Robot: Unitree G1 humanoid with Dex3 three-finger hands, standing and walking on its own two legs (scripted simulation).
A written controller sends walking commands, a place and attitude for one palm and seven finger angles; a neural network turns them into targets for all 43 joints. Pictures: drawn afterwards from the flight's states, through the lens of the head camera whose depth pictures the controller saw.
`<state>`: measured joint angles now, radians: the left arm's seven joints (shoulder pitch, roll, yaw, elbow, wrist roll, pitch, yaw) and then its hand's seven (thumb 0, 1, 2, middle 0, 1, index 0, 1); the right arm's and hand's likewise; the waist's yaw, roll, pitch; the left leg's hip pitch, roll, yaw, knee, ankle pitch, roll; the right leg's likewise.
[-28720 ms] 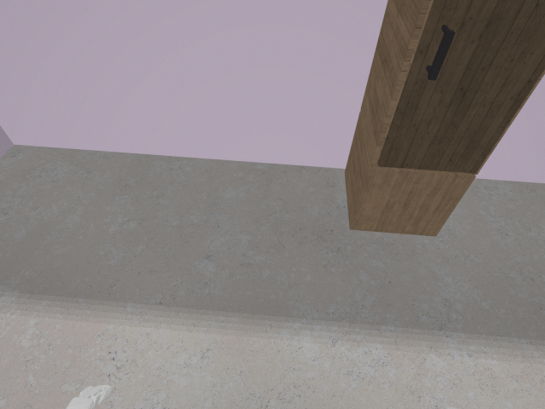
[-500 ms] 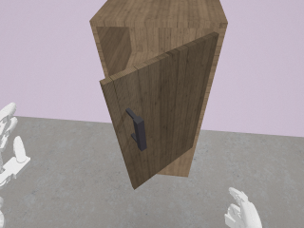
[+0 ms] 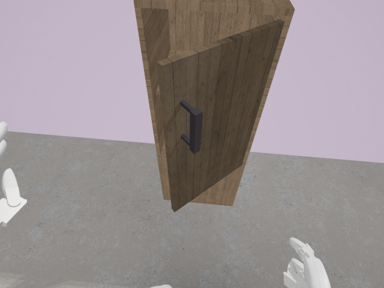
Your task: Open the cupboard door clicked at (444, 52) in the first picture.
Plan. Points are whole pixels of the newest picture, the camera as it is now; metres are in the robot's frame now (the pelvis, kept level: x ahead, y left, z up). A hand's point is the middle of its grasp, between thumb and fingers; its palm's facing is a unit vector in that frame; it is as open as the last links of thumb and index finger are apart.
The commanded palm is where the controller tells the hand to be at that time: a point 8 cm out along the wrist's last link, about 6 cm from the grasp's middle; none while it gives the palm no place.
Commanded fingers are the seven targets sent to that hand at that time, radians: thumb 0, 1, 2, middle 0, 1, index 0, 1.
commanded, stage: step back with the hand held close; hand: left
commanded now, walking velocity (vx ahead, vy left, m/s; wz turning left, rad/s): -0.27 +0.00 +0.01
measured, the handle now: (190, 127) +0.44 +0.03 +0.10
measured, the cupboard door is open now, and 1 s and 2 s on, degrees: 43 43 43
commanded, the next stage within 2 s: stop stepping back and stand still in 0.30 s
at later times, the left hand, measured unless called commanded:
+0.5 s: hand out of the picture +0.09 +0.29 +0.19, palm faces +0.40 -0.85 -0.36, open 7.4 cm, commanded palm +0.02 +0.33 +0.19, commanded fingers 0.00 0.90 0.90 -0.20 -0.30 -0.20 -0.30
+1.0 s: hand out of the picture -0.05 +0.25 +0.18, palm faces +0.27 -0.84 -0.48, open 7.4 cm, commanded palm -0.10 +0.31 +0.19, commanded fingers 0.00 0.90 0.90 -0.20 -0.30 -0.20 -0.30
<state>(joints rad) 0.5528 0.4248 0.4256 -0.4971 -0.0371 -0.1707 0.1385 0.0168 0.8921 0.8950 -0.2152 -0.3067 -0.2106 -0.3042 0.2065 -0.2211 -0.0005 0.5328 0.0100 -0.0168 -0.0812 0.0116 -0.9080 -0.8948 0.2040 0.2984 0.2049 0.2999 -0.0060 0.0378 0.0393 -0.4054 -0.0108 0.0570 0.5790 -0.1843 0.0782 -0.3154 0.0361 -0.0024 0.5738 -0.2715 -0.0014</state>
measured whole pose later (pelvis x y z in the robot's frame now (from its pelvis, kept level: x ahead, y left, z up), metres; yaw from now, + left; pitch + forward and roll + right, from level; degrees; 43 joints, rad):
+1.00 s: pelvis -0.26 +0.03 -0.01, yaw -4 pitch -4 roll +1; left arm 0.59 0.45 0.39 -0.58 -0.05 -0.14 0.12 0.02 0.90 0.90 -0.21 -0.31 -0.20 -0.30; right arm 0.25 -0.19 0.00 0.62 -0.01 -0.10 -0.05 0.01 -0.91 -0.89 0.21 0.30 0.21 0.30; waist -0.04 -0.04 0.01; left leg -0.56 -0.04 0.04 0.85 -0.37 -0.01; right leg -0.27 0.06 -0.06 0.63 -0.35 -0.10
